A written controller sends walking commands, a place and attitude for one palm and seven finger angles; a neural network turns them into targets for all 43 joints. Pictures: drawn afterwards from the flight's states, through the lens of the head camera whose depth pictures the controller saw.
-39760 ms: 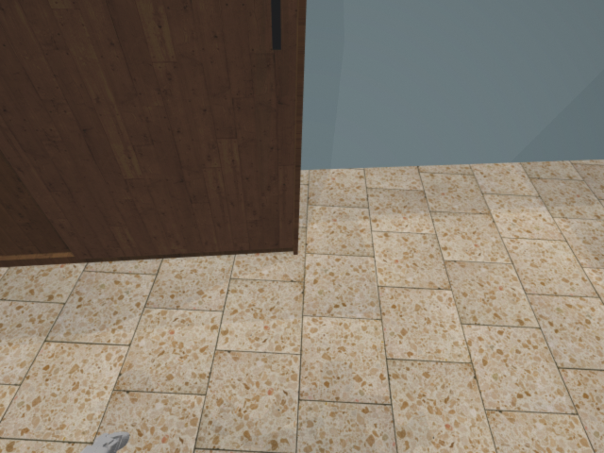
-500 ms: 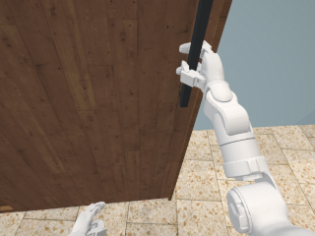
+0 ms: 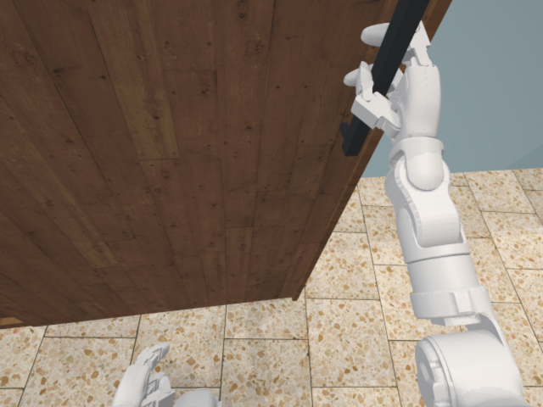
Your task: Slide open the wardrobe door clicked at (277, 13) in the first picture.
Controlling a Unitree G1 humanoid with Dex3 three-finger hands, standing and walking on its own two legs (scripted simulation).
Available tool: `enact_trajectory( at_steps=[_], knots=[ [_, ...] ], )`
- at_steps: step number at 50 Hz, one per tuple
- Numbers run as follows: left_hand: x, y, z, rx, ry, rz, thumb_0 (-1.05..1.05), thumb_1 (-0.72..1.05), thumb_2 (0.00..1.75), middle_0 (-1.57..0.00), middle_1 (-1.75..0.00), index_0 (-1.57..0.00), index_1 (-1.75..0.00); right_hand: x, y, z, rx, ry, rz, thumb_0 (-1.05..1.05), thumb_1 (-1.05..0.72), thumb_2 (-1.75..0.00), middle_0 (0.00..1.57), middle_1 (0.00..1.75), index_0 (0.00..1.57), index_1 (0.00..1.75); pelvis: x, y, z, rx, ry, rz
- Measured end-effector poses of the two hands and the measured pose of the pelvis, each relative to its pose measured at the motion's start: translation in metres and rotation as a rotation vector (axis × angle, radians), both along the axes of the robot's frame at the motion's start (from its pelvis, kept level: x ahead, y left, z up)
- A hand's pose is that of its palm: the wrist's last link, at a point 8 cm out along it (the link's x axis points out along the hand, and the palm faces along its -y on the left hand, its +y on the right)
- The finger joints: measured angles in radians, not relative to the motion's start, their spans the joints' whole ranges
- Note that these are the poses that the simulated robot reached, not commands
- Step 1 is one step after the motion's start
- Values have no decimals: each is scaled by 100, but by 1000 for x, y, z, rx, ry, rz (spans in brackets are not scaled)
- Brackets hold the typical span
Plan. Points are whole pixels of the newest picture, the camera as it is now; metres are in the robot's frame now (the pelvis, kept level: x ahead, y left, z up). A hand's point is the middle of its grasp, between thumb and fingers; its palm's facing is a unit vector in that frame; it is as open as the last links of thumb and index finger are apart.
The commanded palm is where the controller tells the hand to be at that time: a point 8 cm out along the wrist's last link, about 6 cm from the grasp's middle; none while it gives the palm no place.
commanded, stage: step sideways, sliding the door along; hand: right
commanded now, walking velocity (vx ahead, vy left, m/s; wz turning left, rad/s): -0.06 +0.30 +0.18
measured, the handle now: (383, 48) +0.47 -0.12 +0.26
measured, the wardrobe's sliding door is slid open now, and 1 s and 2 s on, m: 0.00 0.16 0.35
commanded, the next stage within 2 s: none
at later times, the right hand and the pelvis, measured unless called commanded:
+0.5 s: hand (321, 100) +0.43 -0.05 +0.22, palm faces +0.21 +0.97 -0.10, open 6.8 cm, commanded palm +0.40 -0.01 +0.22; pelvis +0.06 +0.12 -0.01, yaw -3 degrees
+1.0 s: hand (226, 108) +0.40 +0.06 +0.22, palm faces +0.03 +1.00 -0.03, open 7.2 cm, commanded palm +0.38 +0.07 +0.21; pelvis +0.10 +0.15 +0.00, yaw +2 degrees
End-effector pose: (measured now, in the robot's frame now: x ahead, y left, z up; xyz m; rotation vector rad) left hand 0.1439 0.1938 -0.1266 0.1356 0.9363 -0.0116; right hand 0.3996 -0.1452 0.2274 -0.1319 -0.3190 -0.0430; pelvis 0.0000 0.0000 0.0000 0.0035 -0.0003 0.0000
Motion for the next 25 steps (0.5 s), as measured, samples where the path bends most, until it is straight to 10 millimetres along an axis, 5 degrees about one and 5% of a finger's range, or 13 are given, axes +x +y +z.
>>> enact_trajectory(
  at_steps=[6,15,25],
  knots=[
    [42,32,-14,-21,-8,-76,2,91,90,-21,-30,-20,-30,-1,10,-5,9,-65,-95,-4,-77,-86,49,142,13,137,10,44,-11,16,-20,-71],
    [124,68,13,67,-146,-138,2,91,90,-20,-30,-20,-30,-2,23,-10,7,-125,-90,-5,-77,-84,51,143,11,125,19,71,-6,10,-4,-113],
    [163,78,33,-35,-243,-231,1,91,90,-20,-30,-20,-30,-4,48,-12,1,-150,-136,-6,-76,-85,54,144,12,118,57,124,-7,44,-61,-52]
  ],
)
